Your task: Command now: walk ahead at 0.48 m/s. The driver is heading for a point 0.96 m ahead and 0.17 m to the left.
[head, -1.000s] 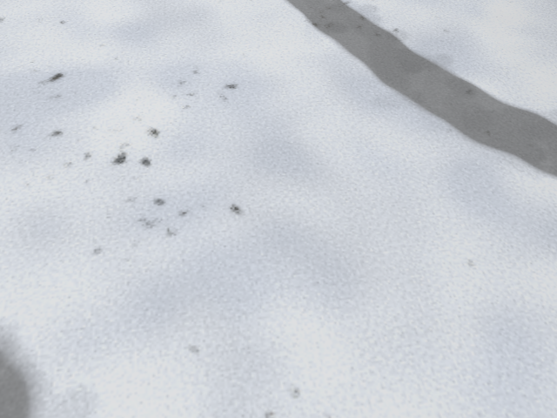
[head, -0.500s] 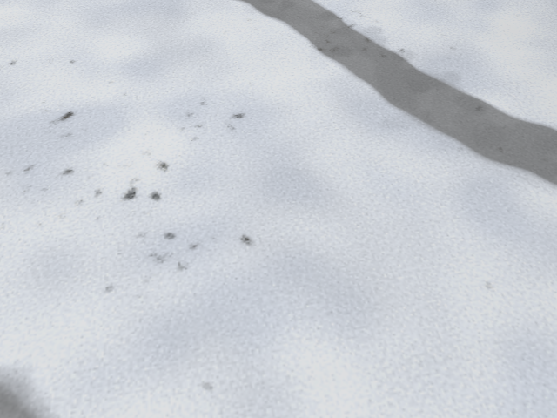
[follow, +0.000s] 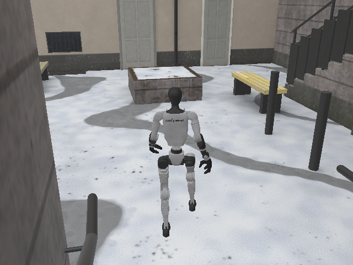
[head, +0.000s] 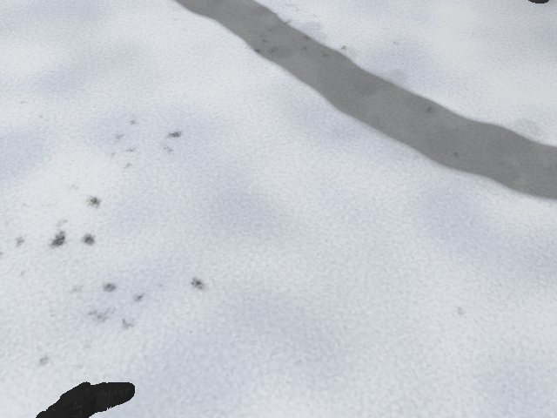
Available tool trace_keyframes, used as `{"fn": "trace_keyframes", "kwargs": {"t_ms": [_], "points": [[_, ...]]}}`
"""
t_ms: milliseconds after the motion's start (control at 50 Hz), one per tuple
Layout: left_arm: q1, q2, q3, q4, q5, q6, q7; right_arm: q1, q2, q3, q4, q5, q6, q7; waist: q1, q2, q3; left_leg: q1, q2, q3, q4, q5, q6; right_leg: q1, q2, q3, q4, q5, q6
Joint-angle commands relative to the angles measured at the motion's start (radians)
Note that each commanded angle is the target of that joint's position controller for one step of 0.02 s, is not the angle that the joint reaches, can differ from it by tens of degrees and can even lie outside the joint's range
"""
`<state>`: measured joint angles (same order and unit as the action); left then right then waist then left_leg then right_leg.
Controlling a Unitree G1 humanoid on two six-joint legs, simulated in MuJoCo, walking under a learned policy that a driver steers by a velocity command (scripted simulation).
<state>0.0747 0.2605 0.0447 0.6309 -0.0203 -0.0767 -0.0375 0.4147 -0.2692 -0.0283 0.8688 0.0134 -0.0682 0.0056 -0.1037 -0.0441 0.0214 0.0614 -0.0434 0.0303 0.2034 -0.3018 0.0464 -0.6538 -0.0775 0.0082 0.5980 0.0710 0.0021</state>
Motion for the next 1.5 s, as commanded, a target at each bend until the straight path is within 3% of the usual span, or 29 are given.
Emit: {"fn": "trace_keyframes", "kwargs": {"t_ms": [20, 100, 120, 140, 160, 180, 220, 280, 400, 520, 600, 620, 640, 660, 680, 720, 800, 880, 1040, 1060, 1080, 1100, 1120, 1160, 1200, 1340, 1420, 1460, 1500], "points": [[-0.157, 0.062, 0.010, -0.116, -0.005, -0.027, -0.022, 0.037, -0.186, -0.047, -0.025, 0.008, 0.006, -0.007, 0.009, 0.113, 0.096, -0.002, 0.296, -0.129, -0.023, 0.385, 0.136, -0.028, 0.025, -0.014, -0.069, -0.038, -0.032], [0.135, 0.164, 0.059, -0.041, 0.003, -0.023, -0.006, 0.000, -0.214, -0.057, -0.034, 0.003, 0.023, -0.017, 0.192, 0.145, -0.125, -0.002, 0.244, -0.059, 0.362, 0.924, 0.078, 0.427, 0.110, -0.079, -0.114, -0.104, -0.126], [0.325, 0.223, 0.075, -0.003, 0.014, -0.015, 0.009, 0.001, -0.171, -0.039, -0.061, -0.019, 0.021, -0.021, 0.261, 0.068, -0.283, -0.235, 0.200, -0.043, 0.661, 0.651, 0.048, 0.779, -0.058, 0.101, -0.050, -0.089, -0.185], [0.360, 0.304, 0.087, 0.018, 0.022, -0.017, 0.003, 0.151, -0.021, 0.005, -0.082, -0.017, -0.002, -0.008, 0.165, -0.229, -0.443, -0.641, -0.005, -0.067, 1.029, -0.162, -0.017, 1.127, -0.314, 0.627, -0.144, -0.336, -0.355], [0.372, 0.194, 0.063, 0.018, 0.015, -0.015, 0.007, 0.069, -0.133, -0.018, -0.069, 0.009, -0.025, 0.000, 0.224, -0.159, -0.439, -0.754, 0.015, -0.192, 1.137, -0.254, -0.011, 1.100, -0.309, 0.751, -0.270, -0.465, -0.335], [0.297, 0.166, 0.049, 0.021, 0.013, -0.014, 0.012, -0.050, -0.182, -0.035, -0.111, 0.035, -0.037, 0.004, 0.216, -0.111, -0.248, -0.824, 0.067, -0.158, 1.149, -0.182, -0.005, 0.959, -0.274, 0.582, -0.293, -0.417, -0.288], [0.185, 0.133, 0.037, 0.019, 0.021, -0.014, 0.009, -0.135, -0.158, -0.033, -0.131, 0.010, -0.042, -0.001, 0.148, 0.023, -0.088, -0.763, 0.146, -0.114, 1.038, -0.036, -0.012, 0.672, -0.194, 0.374, -0.343, -0.189, -0.256], [0.144, 0.111, 0.034, 0.035, 0.022, -0.035, 0.004, -0.067, -0.111, -0.030, -0.111, 0.004, -0.009, -0.003, 0.076, -0.019, -0.066, -0.645, 0.187, -0.114, 0.952, 0.023, -0.036, 0.513, -0.145, 0.252, -0.429, -0.090, -0.266], [0.160, 0.151, 0.041, 0.094, 0.028, -0.038, 0.023, -0.227, -0.077, -0.018, -0.154, -0.007, 0.000, 0.003, 0.102, 0.000, 0.031, -0.676, 0.178, -0.076, 0.610, 0.314, -0.068, 0.450, -0.086, 0.012, -0.470, 0.123, -0.221], [0.199, 0.193, 0.049, 0.141, 0.018, -0.005, 0.046, -0.349, -0.090, -0.027, -0.222, -0.003, -0.007, 0.039, 0.148, -0.021, -0.002, -0.611, 0.102, -0.049, 0.386, 0.402, -0.029, 0.602, -0.130, -0.078, -0.348, 0.266, -0.163], [0.155, 0.196, 0.055, 0.127, 0.004, 0.040, 0.078, -0.152, -0.177, -0.078, -0.206, -0.019, -0.005, 0.053, 0.039, -0.004, -0.114, -0.388, 0.015, 0.006, 0.276, 0.319, 0.039, 0.641, -0.097, -0.114, 0.032, 0.408, -0.087], [0.198, 0.169, 0.042, 0.104, 0.031, 0.041, 0.083, -0.068, -0.261, -0.102, -0.206, -0.022, -0.002, 0.037, 0.020, 0.137, -0.212, -0.158, 0.143, -0.173, 0.283, 0.728, 0.101, 0.477, -0.018, -0.144, 0.317, 0.134, -0.025], [0.337, 0.063, 0.006, 0.081, 0.061, 0.031, 0.067, -0.108, -0.323, -0.101, -0.238, -0.035, 0.004, 0.026, 0.133, 0.346, -0.322, 0.169, 0.402, -0.600, 0.312, 1.026, 0.323, 0.080, 0.174, -0.082, 0.696, -0.748, 0.050], [0.331, 0.142, 0.012, 0.106, 0.042, 0.022, 0.048, -0.095, -0.247, -0.087, -0.265, -0.024, 0.011, 0.025, 0.066, 0.231, -0.480, 0.200, 0.422, -0.671, 0.254, 0.861, 0.364, 0.045, 0.143, 0.106, 0.807, -0.756, 0.043], [0.234, 0.179, 0.024, 0.081, 0.011, 0.025, 0.043, -0.153, -0.208, -0.079, -0.285, -0.020, 0.018, 0.023, 0.052, 0.165, -0.375, 0.111, 0.367, -0.558, 0.228, 0.724, 0.324, -0.010, 0.106, 0.107, 0.809, -0.675, 0.033], [0.139, 0.174, 0.027, 0.064, 0.024, 0.044, 0.063, -0.220, -0.164, -0.067, -0.290, -0.002, 0.040, 0.009, 0.080, 0.053, -0.200, -0.136, 0.285, -0.439, 0.167, 0.503, 0.242, -0.012, 0.045, 0.090, 0.680, -0.549, 0.039], [0.173, 0.134, 0.023, 0.066, 0.031, 0.071, 0.078, -0.261, -0.185, -0.078, -0.311, -0.025, 0.056, -0.006, 0.135, 0.139, -0.158, -0.352, 0.203, -0.366, 0.113, 0.455, 0.218, 0.139, 0.065, 0.063, 0.466, -0.484, 0.063], [0.111, 0.128, 0.021, 0.048, 0.029, 0.066, 0.073, -0.259, -0.199, -0.086, -0.323, -0.002, 0.065, -0.032, 0.110, 0.177, -0.174, -0.379, 0.166, -0.430, 0.051, -0.107, 0.196, 0.155, 0.069, 0.071, 0.284, -0.380, 0.072], [0.129, 0.125, 0.035, 0.048, 0.002, -0.001, 0.045, -0.229, -0.186, -0.082, -0.324, 0.005, 0.081, -0.029, 0.137, 0.196, -0.100, -0.457, 0.130, -0.524, 0.092, -0.322, 0.144, 0.409, 0.107, 0.041, -0.106, -0.347, 0.002], [0.185, 0.139, 0.044, 0.068, 0.003, -0.006, 0.047, -0.239, -0.164, -0.076, -0.329, 0.007, 0.083, -0.030, 0.169, 0.170, -0.084, -0.543, 0.089, -0.495, 0.142, -0.337, 0.109, 0.526, 0.071, 0.051, -0.192, -0.326, -0.023], [0.279, 0.197, 0.060, 0.085, 0.016, -0.007, 0.055, -0.244, -0.103, -0.059, -0.338, 0.009, 0.081, -0.029, 0.196, 0.051, -0.106, -0.687, 0.016, -0.385, 0.371, -0.353, 0.044, 0.676, -0.106, 0.213, -0.267, -0.446, -0.078], [0.316, 0.272, 0.074, 0.094, 0.047, -0.002, 0.050, -0.250, -0.058, -0.048, -0.373, 0.013, 0.066, -0.025, 0.178, -0.163, -0.071, -0.891, -0.104, -0.192, 0.614, -0.277, 0.013, 0.715, -0.283, 0.534, -0.375, -0.718, -0.173], [0.269, 0.263, 0.079, 0.085, 0.057, -0.011, 0.045, -0.280, -0.124, -0.061, -0.390, 0.003, 0.047, -0.019, 0.160, -0.165, 0.018, -0.972, -0.014, -0.218, 0.752, -0.189, 0.003, 0.627, -0.334, 0.645, -0.413, -0.823, -0.228], [0.211, 0.166, 0.052, 0.071, 0.026, -0.016, 0.052, -0.217, -0.146, -0.071, -0.334, -0.003, 0.039, -0.009, 0.128, -0.104, 0.038, -0.963, 0.007, -0.215, 0.826, -0.050, -0.023, 0.631, -0.237, 0.478, -0.410, -0.706, -0.180], [0.230, 0.153, 0.044, 0.084, 0.023, -0.015, 0.054, -0.230, -0.122, -0.067, -0.324, -0.006, 0.028, 0.000, 0.138, -0.089, 0.047, -0.940, 0.025, -0.187, 0.848, 0.049, -0.041, 0.616, -0.189, 0.354, -0.426, -0.550, -0.161], [0.313, 0.184, 0.043, 0.139, 0.010, -0.005, 0.048, -0.414, -0.039, -0.030, -0.368, 0.002, 0.003, 0.025, 0.208, -0.099, 0.063, -0.743, 0.078, -0.028, 0.527, 0.236, -0.075, 0.550, -0.132, 0.119, -0.449, -0.228, -0.165], [0.364, 0.218, 0.049, 0.173, -0.007, 0.007, 0.038, -0.463, -0.057, -0.032, -0.383, 0.016, -0.007, 0.043, 0.219, -0.108, 0.081, -0.626, 0.057, 0.006, 0.376, 0.180, -0.040, 0.578, -0.174, 0.120, -0.418, -0.169, -0.168], [0.357, 0.234, 0.054, 0.185, -0.013, 0.016, 0.039, -0.412, -0.086, -0.045, -0.375, 0.017, -0.010, 0.044, 0.166, -0.121, 0.057, -0.518, 0.035, 0.015, 0.311, 0.157, 0.000, 0.607, -0.197, 0.117, -0.357, 0.014, -0.153], [0.347, 0.214, 0.046, 0.188, -0.014, 0.016, 0.044, -0.176, -0.157, -0.085, -0.304, 0.008, -0.005, 0.027, 0.034, -0.070, -0.103, -0.151, 0.019, 0.021, 0.258, 0.193, 0.060, 0.543, -0.124, 0.016, -0.069, 0.299, -0.103]]}}
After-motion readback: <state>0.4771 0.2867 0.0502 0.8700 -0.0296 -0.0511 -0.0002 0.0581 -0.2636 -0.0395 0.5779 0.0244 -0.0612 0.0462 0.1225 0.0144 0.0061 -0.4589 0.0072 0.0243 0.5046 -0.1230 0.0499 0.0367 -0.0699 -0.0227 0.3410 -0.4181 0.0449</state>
